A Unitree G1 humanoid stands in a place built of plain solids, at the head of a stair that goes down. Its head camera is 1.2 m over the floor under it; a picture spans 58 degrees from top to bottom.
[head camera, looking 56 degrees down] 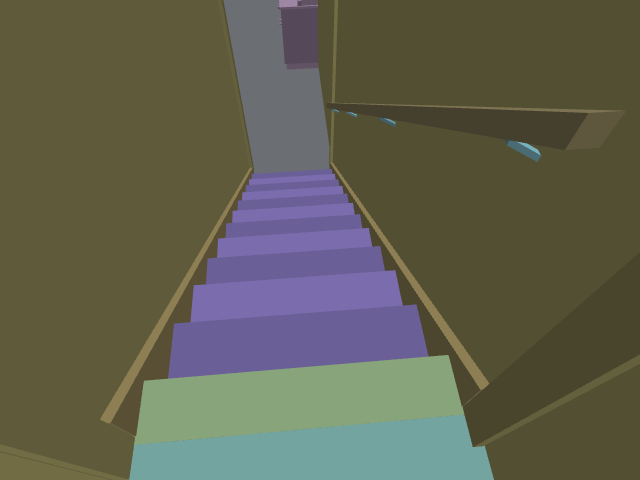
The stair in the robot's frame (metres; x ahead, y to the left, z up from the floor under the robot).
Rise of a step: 0.20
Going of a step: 0.25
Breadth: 0.85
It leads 5 degrees to the left of straight ahead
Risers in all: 12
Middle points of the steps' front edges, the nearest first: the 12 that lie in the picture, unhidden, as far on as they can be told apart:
0.38 0.06 0.00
0.63 0.08 -0.20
0.89 0.10 -0.40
1.14 0.12 -0.60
1.40 0.15 -0.80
1.65 0.17 -1.00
1.90 0.19 -1.20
2.16 0.21 -1.40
2.41 0.23 -1.60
2.67 0.25 -1.80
2.92 0.28 -2.00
3.17 0.30 -2.20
